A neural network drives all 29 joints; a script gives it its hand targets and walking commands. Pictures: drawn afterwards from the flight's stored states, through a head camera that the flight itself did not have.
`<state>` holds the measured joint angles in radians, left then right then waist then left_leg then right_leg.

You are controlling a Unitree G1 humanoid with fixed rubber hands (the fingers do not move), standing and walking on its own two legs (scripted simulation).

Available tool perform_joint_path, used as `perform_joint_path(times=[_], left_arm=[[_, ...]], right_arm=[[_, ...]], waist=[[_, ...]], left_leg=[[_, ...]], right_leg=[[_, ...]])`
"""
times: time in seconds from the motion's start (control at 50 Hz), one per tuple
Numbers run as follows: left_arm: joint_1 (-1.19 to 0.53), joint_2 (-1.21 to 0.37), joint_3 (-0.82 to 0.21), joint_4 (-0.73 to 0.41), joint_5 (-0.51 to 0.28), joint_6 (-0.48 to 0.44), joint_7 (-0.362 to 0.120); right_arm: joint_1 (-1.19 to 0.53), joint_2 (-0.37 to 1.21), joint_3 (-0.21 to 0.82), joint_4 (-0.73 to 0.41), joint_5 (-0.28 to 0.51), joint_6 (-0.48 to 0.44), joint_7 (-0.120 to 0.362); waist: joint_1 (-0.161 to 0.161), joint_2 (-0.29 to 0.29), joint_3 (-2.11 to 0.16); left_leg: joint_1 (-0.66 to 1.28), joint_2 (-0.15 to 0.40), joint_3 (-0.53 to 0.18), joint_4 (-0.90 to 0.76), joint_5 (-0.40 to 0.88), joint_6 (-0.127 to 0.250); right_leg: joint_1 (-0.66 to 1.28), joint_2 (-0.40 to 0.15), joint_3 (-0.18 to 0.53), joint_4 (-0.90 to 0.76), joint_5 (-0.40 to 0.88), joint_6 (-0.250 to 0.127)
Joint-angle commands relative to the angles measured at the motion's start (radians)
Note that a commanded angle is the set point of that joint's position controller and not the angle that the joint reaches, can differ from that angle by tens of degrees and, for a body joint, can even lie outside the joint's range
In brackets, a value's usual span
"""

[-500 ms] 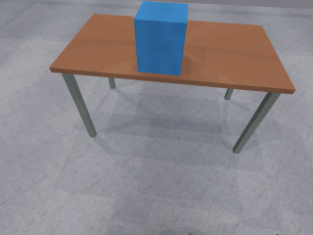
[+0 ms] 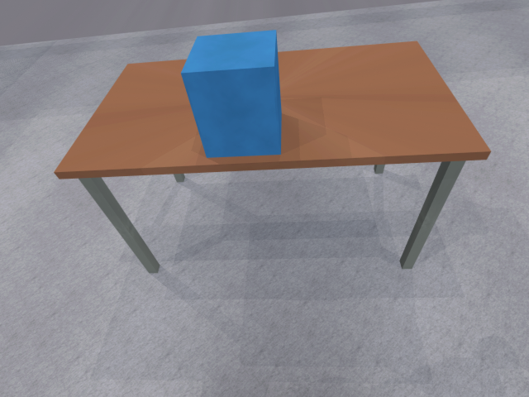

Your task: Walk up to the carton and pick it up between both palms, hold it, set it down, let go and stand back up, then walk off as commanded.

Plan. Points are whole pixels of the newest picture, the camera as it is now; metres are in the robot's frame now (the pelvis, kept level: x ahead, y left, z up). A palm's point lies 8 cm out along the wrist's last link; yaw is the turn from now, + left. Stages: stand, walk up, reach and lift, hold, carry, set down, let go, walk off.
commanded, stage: walk up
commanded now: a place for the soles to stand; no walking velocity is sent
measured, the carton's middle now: (239, 96) +0.84 +0.09 +0.02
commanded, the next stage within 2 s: none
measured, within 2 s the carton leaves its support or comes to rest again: neither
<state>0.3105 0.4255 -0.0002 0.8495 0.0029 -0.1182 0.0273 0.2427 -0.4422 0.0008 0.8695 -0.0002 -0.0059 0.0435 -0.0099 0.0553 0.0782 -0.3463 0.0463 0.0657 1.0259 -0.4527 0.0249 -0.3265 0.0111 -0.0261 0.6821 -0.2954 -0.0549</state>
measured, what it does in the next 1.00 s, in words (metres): walks ahead: left foot, then right foot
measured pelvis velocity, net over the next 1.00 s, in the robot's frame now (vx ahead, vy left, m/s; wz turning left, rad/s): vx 0.16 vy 0.06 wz -0.07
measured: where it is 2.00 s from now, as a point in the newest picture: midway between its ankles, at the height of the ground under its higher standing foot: outside the picture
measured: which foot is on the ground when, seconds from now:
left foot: up 0.00-0.34, down 0.36-0.86, up 0.88-1.00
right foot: down 0.00-0.38, up 0.40-0.82, down 0.84-1.00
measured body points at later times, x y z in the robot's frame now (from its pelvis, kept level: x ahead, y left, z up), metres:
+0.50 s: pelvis +0.07 +0.10 -0.01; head +0.08 +0.12 +0.44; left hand +0.13 +0.42 -0.12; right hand +0.14 -0.22 -0.10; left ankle +0.12 +0.21 -0.72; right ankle +0.06 -0.05 -0.67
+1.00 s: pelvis +0.16 +0.06 +0.00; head +0.17 +0.02 +0.45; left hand +0.24 +0.39 -0.07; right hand +0.21 -0.26 -0.14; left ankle +0.14 +0.21 -0.67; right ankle +0.19 -0.03 -0.72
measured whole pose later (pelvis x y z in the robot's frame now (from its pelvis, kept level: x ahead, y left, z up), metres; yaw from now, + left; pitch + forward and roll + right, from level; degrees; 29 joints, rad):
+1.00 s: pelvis +0.16 +0.06 +0.00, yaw -4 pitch -3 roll +2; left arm 0.33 0.43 0.00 0.87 0.01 -0.11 0.03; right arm 0.25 -0.45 0.00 0.87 0.00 0.00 0.03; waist 0.00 0.05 0.09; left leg -0.36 0.04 0.05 0.99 -0.46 0.01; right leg -0.33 0.02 0.01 0.69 -0.31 -0.05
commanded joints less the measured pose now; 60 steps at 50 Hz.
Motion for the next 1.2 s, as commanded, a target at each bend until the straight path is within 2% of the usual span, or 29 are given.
perform_joint_path(times=[0.0,0.08,0.1,0.14,0.18,0.22,0.28,0.3,0.32,0.34,0.36,0.38,0.42,0.44,0.48,0.56,0.66,0.72,0.74,0.78,0.8,0.82,0.84,0.86,0.94,0.98,1.06,1.1,1.18], left_arm=[[0.115,0.275,0.127,-0.028,-0.012,-0.026,0.011],[0.112,0.297,0.136,-0.029,-0.006,-0.021,0.01],[0.1,0.304,0.135,-0.03,-0.009,-0.023,0.008],[0.084,0.294,0.137,-0.035,-0.009,-0.019,-0.002],[0.034,0.331,0.139,-0.035,0.005,-0.005,-0.013],[0.07,0.318,0.14,-0.034,0.0,-0.002,-0.018],[-0.036,0.343,0.134,-0.061,0.008,0.015,-0.02],[-0.106,0.284,0.118,-0.078,0.014,0.023,-0.016],[-0.028,0.167,0.08,-0.072,0.008,0.026,-0.014],[0.022,0.091,0.054,-0.058,-0.004,0.029,-0.015],[0.03,0.16,0.071,-0.056,0.002,0.035,-0.011],[0.061,0.222,0.077,-0.047,-0.005,0.038,-0.011],[0.027,0.264,0.092,-0.028,0.003,0.03,-0.019],[0.066,0.252,0.093,-0.007,-0.002,0.028,-0.024],[0.058,0.216,0.092,-0.006,-0.005,0.03,-0.033],[0.027,0.206,0.085,-0.01,-0.002,0.037,-0.034],[-0.06,0.201,0.081,-0.035,0.003,0.026,-0.037],[-0.023,0.195,0.081,-0.039,0.003,0.013,-0.037],[-0.02,0.215,0.091,-0.041,0.003,0.007,-0.035],[0.133,0.198,0.094,0.007,0.014,-0.014,-0.018],[0.245,0.279,0.132,0.031,0.019,-0.023,-0.006],[0.219,0.334,0.148,0.02,0.018,-0.019,0.004],[0.229,0.352,0.142,0.009,0.005,-0.013,0.009],[0.189,0.353,0.135,-0.008,-0.001,-0.009,0.014],[0.083,0.266,0.123,-0.021,-0.004,-0.008,0.016],[0.102,0.28,0.112,-0.014,-0.003,-0.006,0.021],[0.13,0.261,0.11,-0.013,0.002,-0.002,0.021],[0.103,0.257,0.112,-0.028,0.002,0.008,0.024],[0.031,0.27,0.104,-0.039,0.009,0.026,0.011]], right_arm=[[0.006,-0.188,-0.116,-0.072,-0.023,0.011,0.014],[-0.059,-0.203,-0.112,-0.075,-0.029,0.018,0.02],[-0.028,-0.188,-0.103,-0.081,-0.022,0.014,0.02],[-0.045,-0.195,-0.108,-0.078,-0.033,0.008,0.022],[-0.031,-0.211,-0.111,-0.083,-0.022,0.001,0.03],[-0.073,-0.212,-0.112,-0.1,-0.031,-0.014,0.031],[0.044,-0.233,-0.126,-0.065,-0.03,-0.037,0.025],[0.189,-0.25,-0.14,-0.014,-0.024,-0.044,0.019],[0.245,-0.276,-0.155,0.02,-0.036,-0.056,0.004],[0.224,-0.304,-0.154,-0.003,-0.032,-0.063,-0.002],[0.157,-0.331,-0.162,-0.041,-0.021,-0.066,-0.008],[0.092,-0.365,-0.167,-0.06,-0.012,-0.059,-0.007],[0.033,-0.294,-0.148,-0.077,-0.013,-0.051,-0.004],[0.016,-0.26,-0.146,-0.086,-0.009,-0.054,-0.008],[0.081,-0.254,-0.133,-0.086,-0.007,-0.064,-0.011],[0.102,-0.245,-0.137,-0.074,-0.003,-0.07,-0.02],[0.127,-0.265,-0.138,-0.069,-0.012,-0.06,-0.021],[0.07,-0.271,-0.135,-0.09,-0.015,-0.051,-0.011],[0.043,-0.263,-0.129,-0.097,-0.015,-0.045,-0.01],[-0.019,-0.197,-0.101,-0.115,-0.012,-0.038,-0.011],[0.007,-0.123,-0.079,-0.12,-0.002,-0.038,-0.014],[0.044,-0.072,-0.063,-0.132,0.005,-0.034,-0.015],[0.006,-0.142,-0.08,-0.108,0.006,-0.011,-0.023],[-0.022,-0.219,-0.091,-0.107,-0.009,-0.001,-0.026],[0.042,-0.185,-0.096,-0.067,-0.008,0.004,-0.017],[0.023,-0.18,-0.106,-0.064,-0.019,0.016,-0.015],[-0.002,-0.148,-0.088,-0.06,-0.01,0.022,-0.026],[-0.01,-0.152,-0.082,-0.066,-0.009,0.018,-0.032],[-0.023,-0.158,-0.081,-0.066,-0.009,0.001,-0.031]], waist=[[0.034,-0.086,-0.006],[0.051,-0.186,0.049],[0.044,-0.198,0.059],[0.046,-0.161,0.051],[0.033,-0.226,0.065],[0.055,-0.182,0.061],[-0.004,-0.195,-0.054],[-0.107,-0.103,-0.098],[-0.115,0.178,-0.115],[-0.096,0.261,-0.063],[-0.078,0.131,-0.019],[-0.066,0.198,-0.054],[-0.043,0.12,0.004],[-0.034,0.095,-0.015],[-0.048,0.1,-0.053],[-0.06,0.104,-0.018],[-0.088,0.048,0.025],[-0.059,0.111,-0.019],[-0.041,0.108,-0.041],[0.054,0.019,-0.111],[0.109,-0.208,-0.202],[0.074,-0.369,-0.149],[0.082,-0.234,-0.134],[0.072,-0.115,-0.117],[0.015,-0.167,-0.01],[0.029,-0.149,-0.005],[0.053,-0.219,-0.025],[0.058,-0.172,-0.054],[0.04,-0.212,-0.027]], left_leg=[[-0.322,0.06,-0.148,0.086,0.145,-0.011],[-0.35,0.09,-0.157,0.029,0.193,-0.03],[-0.359,0.081,-0.131,-0.001,0.199,-0.043],[-0.295,0.103,-0.1,-0.073,0.173,-0.036],[-0.214,0.093,-0.074,-0.164,0.12,-0.031],[-0.226,0.09,-0.08,-0.243,0.066,-0.017],[0.026,0.074,-0.046,-0.414,0.058,0.016],[0.274,0.054,-0.094,-0.484,0.056,0.037],[0.382,0.063,-0.181,-0.628,-0.047,0.037],[0.367,0.237,-0.523,-0.756,-0.252,0.036],[0.253,0.301,-0.67,-0.85,-0.362,0.047],[0.268,0.357,-0.713,-0.871,-0.424,0.121],[0.209,0.284,-0.539,-0.832,-0.33,0.156],[0.241,0.244,-0.457,-0.814,-0.219,0.103],[0.243,0.239,-0.355,-0.772,-0.038,0.134],[0.291,0.234,-0.338,-0.747,0.005,0.133],[0.274,0.289,-0.357,-0.712,0.025,0.204],[0.215,0.274,-0.282,-0.649,0.131,0.231],[0.16,0.26,-0.251,-0.615,0.127,0.217],[0.054,0.178,-0.115,-0.319,0.417,0.144],[-0.091,0.083,-0.035,-0.026,0.366,0.082],[-0.323,-0.055,-0.014,0.091,-0.012,0.008],[-0.384,-0.028,-0.083,0.127,-0.083,0.0],[-0.38,0.004,-0.1,0.123,-0.092,0.006],[-0.332,0.047,-0.142,0.045,0.049,0.001],[-0.281,0.034,-0.131,0.061,0.061,-0.006],[-0.256,0.023,-0.114,0.003,0.072,-0.011],[-0.223,0.026,-0.114,-0.094,0.047,-0.017],[-0.106,0.032,-0.049,-0.231,0.022,-0.009]], right_leg=[[0.225,-0.292,0.414,-0.403,0.09,-0.06],[0.174,-0.28,0.41,-0.447,-0.086,-0.07],[0.173,-0.276,0.374,-0.431,0.004,-0.076],[0.115,-0.274,0.334,-0.432,-0.126,-0.128],[0.045,-0.251,0.305,-0.426,-0.301,-0.17],[0.081,-0.277,0.357,-0.386,-0.272,-0.196],[0.024,-0.27,0.248,-0.21,-0.11,-0.186],[-0.164,-0.21,0.172,-0.017,-0.097,-0.132],[-0.259,-0.082,0.07,0.256,-0.085,-0.083],[-0.439,0.055,0.001,0.48,-0.239,-0.012],[-0.44,0.065,0.084,0.531,-0.158,-0.009],[-0.441,0.02,0.097,0.547,-0.159,-0.01],[-0.403,-0.033,0.104,0.5,-0.087,0.02],[-0.394,-0.035,0.119,0.479,-0.046,0.028],[-0.338,-0.04,0.096,0.432,-0.039,0.027],[-0.398,-0.046,0.101,0.343,-0.009,0.036],[-0.372,-0.068,0.073,0.185,-0.081,0.033],[-0.235,-0.066,0.001,0.068,-0.112,0.027],[-0.151,-0.052,-0.004,0.014,-0.07,0.024],[0.146,-0.014,0.0,-0.212,0.073,0.002],[0.362,-0.098,0.212,-0.277,0.069,-0.01],[0.429,-0.286,0.598,-0.353,0.084,-0.063],[0.431,-0.366,0.735,-0.378,0.014,-0.094],[0.359,-0.391,0.749,-0.386,-0.052,-0.147],[0.259,-0.273,0.433,-0.341,0.18,-0.058],[0.179,-0.284,0.45,-0.338,0.244,-0.093],[0.227,-0.25,0.346,-0.268,0.558,-0.07],[0.24,-0.254,0.305,-0.231,0.599,-0.102],[0.129,-0.244,0.291,-0.215,0.45,-0.169]])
